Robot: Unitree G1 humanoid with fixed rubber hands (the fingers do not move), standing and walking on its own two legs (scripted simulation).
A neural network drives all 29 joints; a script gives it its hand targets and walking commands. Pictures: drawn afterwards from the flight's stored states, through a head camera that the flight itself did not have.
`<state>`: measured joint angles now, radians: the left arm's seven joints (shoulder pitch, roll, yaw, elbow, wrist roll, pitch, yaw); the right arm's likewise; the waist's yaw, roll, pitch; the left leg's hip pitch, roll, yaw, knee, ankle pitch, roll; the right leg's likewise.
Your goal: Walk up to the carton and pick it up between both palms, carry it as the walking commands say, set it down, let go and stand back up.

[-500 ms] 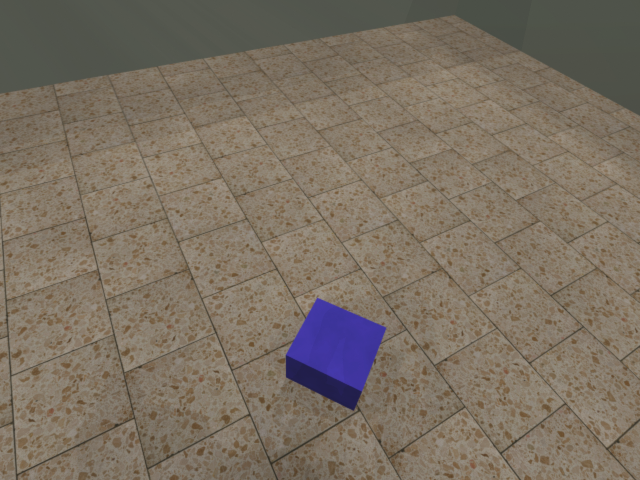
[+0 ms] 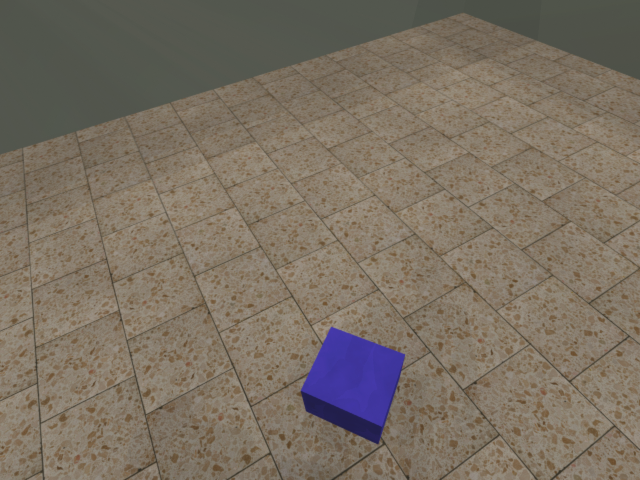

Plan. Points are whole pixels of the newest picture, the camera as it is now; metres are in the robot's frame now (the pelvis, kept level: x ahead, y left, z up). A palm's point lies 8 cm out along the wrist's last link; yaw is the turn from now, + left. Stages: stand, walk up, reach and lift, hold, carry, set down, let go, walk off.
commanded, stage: walk up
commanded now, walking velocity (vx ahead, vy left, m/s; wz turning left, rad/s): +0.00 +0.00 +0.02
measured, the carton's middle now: (353, 383) +0.51 -0.05 -0.68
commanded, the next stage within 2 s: none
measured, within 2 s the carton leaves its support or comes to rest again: neither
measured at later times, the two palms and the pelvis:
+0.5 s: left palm out of the picture +0.09 +0.36 -0.14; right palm out of the picture +0.05 -0.17 -0.12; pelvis +0.03 +0.09 -0.01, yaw -7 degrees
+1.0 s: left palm (180, 349) +0.37 +0.26 -0.13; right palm out of the picture +0.12 -0.16 -0.15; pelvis +0.18 +0.08 -0.01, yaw -19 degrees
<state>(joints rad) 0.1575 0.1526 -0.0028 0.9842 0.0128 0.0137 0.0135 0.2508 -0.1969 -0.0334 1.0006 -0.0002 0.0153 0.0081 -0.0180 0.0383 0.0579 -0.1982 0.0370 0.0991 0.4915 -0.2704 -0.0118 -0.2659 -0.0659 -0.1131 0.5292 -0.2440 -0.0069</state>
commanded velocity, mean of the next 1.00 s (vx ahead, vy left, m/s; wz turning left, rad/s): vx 0.15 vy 0.15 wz -0.36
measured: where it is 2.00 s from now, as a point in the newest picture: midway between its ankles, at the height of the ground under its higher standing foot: outside the picture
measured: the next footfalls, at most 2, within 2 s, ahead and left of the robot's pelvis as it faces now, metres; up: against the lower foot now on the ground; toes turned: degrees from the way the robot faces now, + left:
left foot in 0.42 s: +0.08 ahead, +0.20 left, +0.00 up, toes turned +2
right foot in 0.86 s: +0.23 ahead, -0.09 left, +0.00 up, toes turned -23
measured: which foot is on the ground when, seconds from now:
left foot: down 0.00-0.14, up 0.16-0.40, down 0.42-0.86, up 0.88-1.00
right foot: down 0.00-0.42, up 0.44-0.84, down 0.86-1.00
